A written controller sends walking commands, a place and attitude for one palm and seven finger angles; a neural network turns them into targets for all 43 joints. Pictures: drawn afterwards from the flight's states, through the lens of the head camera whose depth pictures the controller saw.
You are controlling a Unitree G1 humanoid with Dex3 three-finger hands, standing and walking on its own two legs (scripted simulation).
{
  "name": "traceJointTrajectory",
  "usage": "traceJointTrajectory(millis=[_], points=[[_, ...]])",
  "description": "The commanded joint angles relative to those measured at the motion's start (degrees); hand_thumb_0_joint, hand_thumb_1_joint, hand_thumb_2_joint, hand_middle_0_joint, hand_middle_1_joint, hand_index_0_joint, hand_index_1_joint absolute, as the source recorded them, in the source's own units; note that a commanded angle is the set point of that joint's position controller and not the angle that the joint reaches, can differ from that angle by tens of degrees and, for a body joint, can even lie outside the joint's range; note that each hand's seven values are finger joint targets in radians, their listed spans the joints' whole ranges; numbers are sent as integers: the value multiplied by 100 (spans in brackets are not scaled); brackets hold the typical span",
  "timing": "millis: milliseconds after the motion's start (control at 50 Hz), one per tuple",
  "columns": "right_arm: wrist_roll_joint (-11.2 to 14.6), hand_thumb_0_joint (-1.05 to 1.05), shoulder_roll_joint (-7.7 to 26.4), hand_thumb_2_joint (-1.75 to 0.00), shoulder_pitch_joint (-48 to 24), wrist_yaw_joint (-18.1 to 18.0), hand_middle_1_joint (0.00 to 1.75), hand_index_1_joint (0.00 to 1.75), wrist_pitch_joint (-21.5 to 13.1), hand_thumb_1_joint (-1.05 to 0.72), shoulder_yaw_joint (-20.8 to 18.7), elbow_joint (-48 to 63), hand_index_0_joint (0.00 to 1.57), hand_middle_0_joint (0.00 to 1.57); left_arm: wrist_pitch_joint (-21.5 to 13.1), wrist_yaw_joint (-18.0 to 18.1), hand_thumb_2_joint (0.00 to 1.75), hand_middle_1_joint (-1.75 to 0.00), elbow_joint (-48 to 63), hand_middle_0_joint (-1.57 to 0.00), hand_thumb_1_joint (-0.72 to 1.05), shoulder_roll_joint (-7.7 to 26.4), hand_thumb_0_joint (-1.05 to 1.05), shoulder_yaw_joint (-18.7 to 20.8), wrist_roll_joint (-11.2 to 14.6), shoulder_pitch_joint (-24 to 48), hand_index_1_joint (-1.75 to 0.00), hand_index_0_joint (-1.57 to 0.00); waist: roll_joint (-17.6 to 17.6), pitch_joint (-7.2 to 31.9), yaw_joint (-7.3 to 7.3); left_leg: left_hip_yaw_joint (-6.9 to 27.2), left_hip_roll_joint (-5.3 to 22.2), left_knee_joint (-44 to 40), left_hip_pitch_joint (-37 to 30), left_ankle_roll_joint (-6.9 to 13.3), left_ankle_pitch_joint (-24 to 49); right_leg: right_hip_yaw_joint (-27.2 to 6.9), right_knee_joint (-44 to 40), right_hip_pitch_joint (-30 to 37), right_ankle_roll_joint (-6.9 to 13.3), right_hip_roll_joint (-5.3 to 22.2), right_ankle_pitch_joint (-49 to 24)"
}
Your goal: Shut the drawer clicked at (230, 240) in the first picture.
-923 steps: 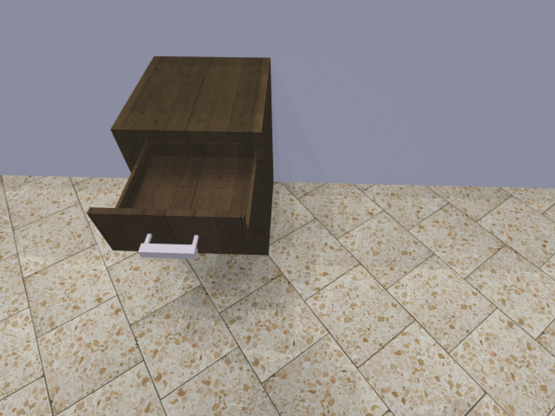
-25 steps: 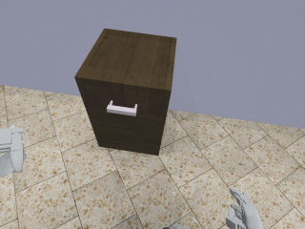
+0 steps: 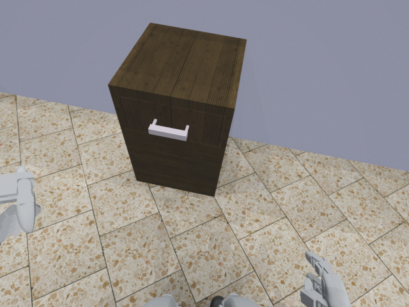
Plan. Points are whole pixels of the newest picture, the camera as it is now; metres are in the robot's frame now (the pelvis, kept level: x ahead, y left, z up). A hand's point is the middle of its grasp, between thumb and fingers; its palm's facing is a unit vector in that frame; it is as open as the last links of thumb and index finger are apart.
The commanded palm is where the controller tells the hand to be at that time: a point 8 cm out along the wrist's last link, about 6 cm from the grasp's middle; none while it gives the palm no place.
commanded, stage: step back with the hand held close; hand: left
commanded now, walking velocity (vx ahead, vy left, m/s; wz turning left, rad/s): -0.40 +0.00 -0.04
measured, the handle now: (169, 128) +0.71 +0.12 -0.23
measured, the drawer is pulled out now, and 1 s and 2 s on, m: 0.00 0.00 0.00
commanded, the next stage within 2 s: stop stepping back and stand still in 0.38 s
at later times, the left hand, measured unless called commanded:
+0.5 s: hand (81, 286) +0.14 +0.14 +0.18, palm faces +0.03 -0.83 -0.55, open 3.3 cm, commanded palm +0.06 +0.22 +0.19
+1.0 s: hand out of the picture +0.03 +0.20 +0.18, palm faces +0.29 -0.88 -0.38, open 3.3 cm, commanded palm -0.02 +0.25 +0.19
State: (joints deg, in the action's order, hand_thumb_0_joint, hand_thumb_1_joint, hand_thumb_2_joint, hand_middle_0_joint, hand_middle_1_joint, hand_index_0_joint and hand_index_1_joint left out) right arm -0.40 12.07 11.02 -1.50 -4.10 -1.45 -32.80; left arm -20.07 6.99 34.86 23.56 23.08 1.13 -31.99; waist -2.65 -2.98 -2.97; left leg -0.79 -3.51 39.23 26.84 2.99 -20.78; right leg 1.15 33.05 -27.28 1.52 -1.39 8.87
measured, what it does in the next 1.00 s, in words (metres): walks backwards: right foot, then left foot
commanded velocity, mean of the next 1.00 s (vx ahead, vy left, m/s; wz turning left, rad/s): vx -0.10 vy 0.03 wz -0.01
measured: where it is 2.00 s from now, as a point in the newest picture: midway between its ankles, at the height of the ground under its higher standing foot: outside the picture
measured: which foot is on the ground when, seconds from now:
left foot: down 0.00-0.48, up 0.50-0.58, down 0.60-1.00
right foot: down 0.00-0.08, up 0.10-0.36, down 0.38-1.00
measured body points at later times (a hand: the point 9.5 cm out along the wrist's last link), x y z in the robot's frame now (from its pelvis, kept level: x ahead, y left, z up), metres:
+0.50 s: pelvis -0.10 -0.04 +0.01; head -0.01 -0.02 +0.44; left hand +0.13 +0.19 +0.21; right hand +0.08 -0.27 -0.07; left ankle +0.04 +0.07 -0.72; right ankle -0.20 -0.16 -0.72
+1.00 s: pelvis -0.17 -0.02 +0.01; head -0.17 +0.01 +0.46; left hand +0.01 +0.24 +0.20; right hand -0.04 -0.28 -0.06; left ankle -0.12 +0.07 -0.72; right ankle -0.19 -0.15 -0.72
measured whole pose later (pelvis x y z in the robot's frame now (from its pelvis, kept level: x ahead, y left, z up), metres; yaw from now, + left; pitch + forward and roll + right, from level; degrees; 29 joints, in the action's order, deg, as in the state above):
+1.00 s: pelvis -0.17 -0.02 +0.01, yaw -5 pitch +0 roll -1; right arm 0.4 11.1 15.0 -5.1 -5.2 0.4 -34.9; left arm -12.4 8.8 34.9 22.2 20.0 1.7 -36.5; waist -3.3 1.7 -1.0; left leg -1.1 0.3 32.4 18.3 2.1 -13.8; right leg 3.5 33.7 -13.9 0.3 0.9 22.7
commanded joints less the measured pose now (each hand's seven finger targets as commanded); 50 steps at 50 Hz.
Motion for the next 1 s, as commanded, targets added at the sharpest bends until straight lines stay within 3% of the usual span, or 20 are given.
traceJointTrajectory(millis=[0, 60, 100, 180, 300, 380, 420, 460, 480, 520, 580, 620, 640, 680, 720, 760, 800, 880, 940, 980], points=[[56, 0, 743, -90, -252, -119, 30, 30, -247, -90, -335, 810, 20, 20, -321, 254, 90, -160, 1295, -140, 90, 1152, 0, 904, 120, -559, -160, -140, 128, 1486, 74, 845, 704, -929, -354, 133, 221, -1162, -688, 968, 326, 1023, -30], [39, 0, 790, -90, -466, -224, 30, 30, -435, -90, -289, 924, 20, 20, -335, 195, 90, -160, 1612, -140, 90, 1250, 0, 1102, -6, -429, -160, -140, 1609, 1389, 120, 1764, 1999, -2438, 1158, 614, -202, -301, 1630, 2150, -157, -98, 506], [-41, 0, 839, -90, -447, -273, 30, 30, -564, -90, -323, 857, 20, 20, -358, 236, 90, -160, 1617, -140, 90, 1265, 0, 1229, -57, -30, -160, -140, 1815, 815, 86, 1945, 2365, -2998, 2076, 855, -1463, -470, 2801, 2182, -180, -286, 1343], [-92, 0, 693, -90, -187, -254, 30, 30, -748, -90, -333, 390, 20, 20, -338, 214, 90, -160, 1150, -140, 90, 899, 0, 896, 110, -280, -160, -140, 745, 664, 179, 1392, 1987, -2151, -468, 523, 1348, -291, 1210, 637, -87, -20, 2089], [-238, 0, 772, -90, -272, -41, 30, 30, -867, -90, -257, 95, 20, 20, -470, 10, 90, -160, 1352, -140, 90, 922, 0, 563, 106, 95, -160, -140, 1539, 1791, 306, 970, 1873, -1403, -3033, 326, 4882, -89, -784, 603, -116, 15, 1182], [-143, 0, 758, -90, -546, 29, 30, 30, -729, -90, -214, 488, 20, 20, -452, -84, 90, -160, 1909, -140, 90, 1327, 0, 1095, 250, -454, -160, -140, 1467, 2341, 521, 515, 1649, -992, -2931, 182, 4293, 116, -1505, 1408, -136, 116, 196], [-38, 0, 638, -90, -497, 28, 30, 30, -521, -90, -179, 776, 20, 20, -403, -78, 90, -160, 2137, -140, 90, 1687, 0, 1523, 332, -877, -160, -140, 468, 2660, 494, -25, 1173, -391, -2450, -81, 3554, -7, -1520, 1905, -73, 534, -1549], [244, 0, 506, -90, -604, -89, 30, 30, -441, -90, -212, 973, 20, 20, -353, -68, 90, -160, 1909, -140, 90, 1514, 0, 1478, 476, -1002, -160, -140, -1050, 2165, 379, -399, 450, 636, -1375, -324, 1126, -411, -1323, 1731, 256, 1475, -3455], [314, 0, 422, -90, -638, -115, 30, 30, -330, -90, -192, 1032, 20, 20, -220, -14, 90, -160, 1606, -140, 90, 1407, 0, 1532, 448, -1388, -160, -140, -978, 1711, 363, -311, 398, 1082, -584, -275, -13, -606, -1214, 1688, 400, 1801, -3674], [316, 0, 280, -90, -849, -160, 30, 30, -149, -90, -54, 1110, 20, 20, 115, 43, 90, -160, 1306, -140, 90, 1119, 0, 1374, 456, -1593, -160, -140, -117, 1186, 248, -151, 600, 285, -159, -177, 96, -686, -932, 1854, 427, 1793, -3251], [297, 0, 604, -90, -663, -310, 30, 30, -150, -90, -97, 880, 20, 20, 309, 102, 90, -160, 718, -140, 90, 871, 0, 987, 359, -1207, -160, -140, 733, 993, 119, 26, 939, -1229, -1678, 48, 3399, 26, 233, 1166, -200, 838, -2568], [273, 0, 721, -90, -478, -303, 30, 30, -295, -90, -200, 818, 20, 20, 380, 108, 90, -160, 638, -140, 90, 890, 0, 776, 279, -781, -160, -140, 903, 842, 150, 678, 1590, -1338, -2246, 352, 4322, 19, 470, 421, -341, 503, 253], [184, 0, 692, -90, -424, -302, 30, 30, -316, -90, -203, 744, 20, 20, 407, 135, 90, -160, 605, -140, 90, 893, 0, 778, 218, -738, -160, -140, 1100, 854, 230, 854, 1660, -1345, -2137, 386, 4250, 19, 37, 476, -308, 419, 1076], [178, 0, 758, -90, -429, -261, 30, 30, -365, -90, -152, 791, 20, 20, 434, 106, 90, -160, 864, -140, 90, 859, 0, 608, 207, -657, -160, -140, 934, 680, 299, 809, 1534, -1576, -1143, 241, 2045, -37, -568, 1308, -247, 483, 1214], [218, 0, 714, -90, -403, -219, 30, 30, -340, -90, -117, 883, 20, 20, 406, 138, 90, -160, 1259, -140, 90, 929, 0, 541, 187, -638, -160, -140, -183, 644, 240, 375, 852, -849, -558, 15, 102, -810, -1513, 1588, -46, 1106, 469], [258, 0, 619, -90, -375, -209, 30, 30, -358, -90, -172, 849, 20, 20, 493, 195, 90, -160, 1331, -140, 90, 866, 0, 389, 262, -636, -160, -140, -1196, 534, 239, 29, 352, 715, -366, -196, -129, -1739, -2154, 1262, 368, 1920, 723], [180, 0, 614, -90, -477, -233, 30, 30, -387, -90, -141, 750, 20, 20, 510, 256, 90, -160, 1404, -140, 90, 930, 0, 476, 193, -543, -160, -140, -678, 425, 214, 147, 506, 970, -292, -203, -64, -1600, -2239, 1050, 668, 1977, 1366], [81, 0, 535, -90, -406, -382, 30, 30, -430, -90, -32, 655, 20, 20, 461, 341, 90, -160, 1125, -140, 90, 793, 0, 382, 96, -289, -160, -140, 514, 181, 107, 19, 555, -1304, -1370, -35, 1, -654, -1561, 541, 369, 1212, 2279], [70, 0, 715, -90, -353, -455, 30, 30, -475, -90, -39, 805, 20, 20, 462, 334, 90, -160, 1284, -140, 90, 740, 0, 332, 25, 2, -160, -140, 2031, 213, 145, 1911, 1701, -2635, -1079, 548, -1527, 118, 333, 578, -119, 204, 1776], [64, 0, 532, -90, -427, -435, 30, 30, -491, -90, 32, 725, 20, 20, 496, 289, 90, -160, 1034, -140, 90, 877, 0, 547, -30, 114, -160, -140, 1778, 234, 173, 1843, 1708, -2891, -264, 489, -2277, 130, 700, 1075, -131, 168, 1845]])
